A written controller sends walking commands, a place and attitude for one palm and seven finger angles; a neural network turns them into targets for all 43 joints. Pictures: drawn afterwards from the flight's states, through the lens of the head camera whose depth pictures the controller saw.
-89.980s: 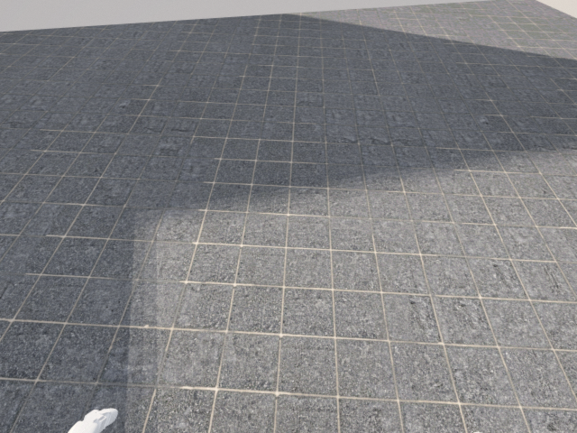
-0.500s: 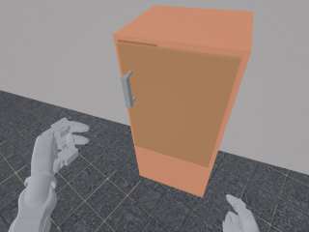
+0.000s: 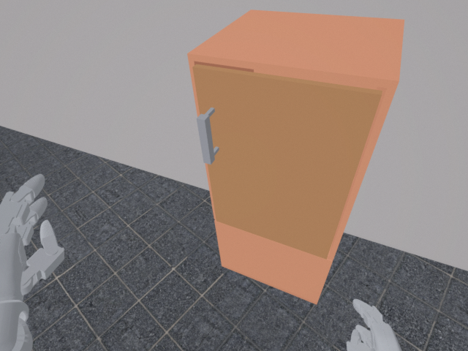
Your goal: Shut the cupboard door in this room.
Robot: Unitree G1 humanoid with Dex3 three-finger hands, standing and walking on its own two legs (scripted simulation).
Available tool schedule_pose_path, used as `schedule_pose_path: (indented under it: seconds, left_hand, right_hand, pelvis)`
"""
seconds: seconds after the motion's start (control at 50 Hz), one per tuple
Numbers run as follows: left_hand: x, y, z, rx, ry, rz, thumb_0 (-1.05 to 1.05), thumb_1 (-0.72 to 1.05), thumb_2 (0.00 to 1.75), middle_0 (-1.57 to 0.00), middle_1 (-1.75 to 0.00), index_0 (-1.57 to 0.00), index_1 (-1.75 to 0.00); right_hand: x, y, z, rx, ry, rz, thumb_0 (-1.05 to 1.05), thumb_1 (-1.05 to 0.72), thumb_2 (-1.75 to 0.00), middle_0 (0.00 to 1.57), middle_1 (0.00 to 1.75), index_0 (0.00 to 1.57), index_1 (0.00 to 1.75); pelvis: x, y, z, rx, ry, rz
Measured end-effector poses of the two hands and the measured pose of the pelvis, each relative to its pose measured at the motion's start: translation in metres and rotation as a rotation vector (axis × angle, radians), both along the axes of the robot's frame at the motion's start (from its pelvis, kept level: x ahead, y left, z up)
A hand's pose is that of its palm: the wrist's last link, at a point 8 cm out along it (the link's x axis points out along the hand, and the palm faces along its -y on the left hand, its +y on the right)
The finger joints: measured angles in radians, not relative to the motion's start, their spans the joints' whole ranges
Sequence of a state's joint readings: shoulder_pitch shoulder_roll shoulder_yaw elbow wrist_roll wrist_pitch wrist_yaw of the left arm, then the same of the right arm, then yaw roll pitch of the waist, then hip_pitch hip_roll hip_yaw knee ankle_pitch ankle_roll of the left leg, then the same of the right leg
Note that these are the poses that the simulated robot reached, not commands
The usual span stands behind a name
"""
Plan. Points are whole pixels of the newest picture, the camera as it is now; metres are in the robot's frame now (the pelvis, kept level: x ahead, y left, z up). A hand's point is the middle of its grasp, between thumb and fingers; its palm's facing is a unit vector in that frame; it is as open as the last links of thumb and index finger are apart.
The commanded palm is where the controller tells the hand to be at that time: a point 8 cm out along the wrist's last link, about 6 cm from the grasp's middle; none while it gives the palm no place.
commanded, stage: draw the hand back to the body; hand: left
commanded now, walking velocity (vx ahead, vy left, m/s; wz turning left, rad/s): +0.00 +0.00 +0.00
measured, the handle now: (210, 136) +0.62 +0.15 +0.04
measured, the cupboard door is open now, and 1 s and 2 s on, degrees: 0 0 0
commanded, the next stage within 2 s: step back with the hand held close in 0.14 s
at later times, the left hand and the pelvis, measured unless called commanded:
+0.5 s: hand (71, 247) +0.20 +0.26 +0.15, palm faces +0.37 -0.80 -0.47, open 7.4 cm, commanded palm +0.14 +0.30 +0.17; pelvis +0.00 +0.00 +0.00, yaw -1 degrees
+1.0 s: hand (11, 291) +0.13 +0.30 +0.15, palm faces +0.43 -0.78 -0.46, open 7.4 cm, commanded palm +0.07 +0.33 +0.17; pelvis -0.07 +0.03 -0.02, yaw -1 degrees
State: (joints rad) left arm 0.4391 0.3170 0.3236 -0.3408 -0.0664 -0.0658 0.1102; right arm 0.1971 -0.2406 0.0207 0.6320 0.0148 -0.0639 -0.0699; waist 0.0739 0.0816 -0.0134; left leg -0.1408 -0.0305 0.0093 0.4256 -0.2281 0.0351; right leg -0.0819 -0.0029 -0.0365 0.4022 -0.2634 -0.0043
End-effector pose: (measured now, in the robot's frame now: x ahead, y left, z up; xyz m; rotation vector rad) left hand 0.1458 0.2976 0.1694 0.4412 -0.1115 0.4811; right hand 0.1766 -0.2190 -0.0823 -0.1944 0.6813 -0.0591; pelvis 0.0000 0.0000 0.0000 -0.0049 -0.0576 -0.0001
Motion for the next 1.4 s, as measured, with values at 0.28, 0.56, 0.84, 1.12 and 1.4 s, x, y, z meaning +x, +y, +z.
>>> schedule_pose_path:
  seconds: [0.28,0.56,0.84,1.12,1.4]
  left_hand:
    - [0.007,-0.011,0.008,0.029,-0.02,-0.053,0.02,0.89,0.9,-0.21,-0.3,-0.21,-0.3]
    - [0.017,0.0,-0.001,0.101,0.046,-0.122,0.02,0.89,0.9,-0.21,-0.3,-0.21,-0.3]
    - [-0.016,0.025,0.0,0.134,-0.023,-0.153,0.02,0.89,0.9,-0.21,-0.3,-0.21,-0.3]
    - [-0.079,0.027,0.008,0.186,-0.17,-0.082,0.02,0.89,0.9,-0.21,-0.3,-0.21,-0.3]
    - [-0.119,0.021,0.01,0.193,-0.204,-0.158,0.02,0.88,0.9,-0.21,-0.3,-0.21,-0.3]
  right_hand:
    - [-0.009,-0.014,0.003,0.003,-0.016,-0.044,0.01,-0.91,-0.9,0.2,0.3,0.2,0.3]
    - [-0.03,-0.027,-0.005,-0.054,0.094,-0.148,0.01,-0.91,-0.9,0.2,0.3,0.2,0.3]
    - [-0.068,-0.001,0.008,-0.075,0.055,-0.159,0.01,-0.91,-0.9,0.2,0.3,0.2,0.3]
    - [-0.119,0.006,-0.012,-0.088,0.073,-0.074,0.01,-0.9,-0.9,0.2,0.3,0.2,0.3]
    - [-0.164,-0.007,-0.004,-0.127,0.076,-0.105,0.01,-0.91,-0.9,0.2,0.3,0.2,0.3]
  pelvis:
    - [0.0,-0.009,0.0,-0.001,-0.009,-0.017]
    - [-0.007,0.007,-0.003,-0.01,0.082,-0.029]
    - [-0.046,0.027,-0.01,-0.019,0.079,-0.043]
    - [-0.092,0.021,-0.022,-0.041,0.057,0.014]
    - [-0.134,0.022,-0.022,-0.047,0.063,0.028]
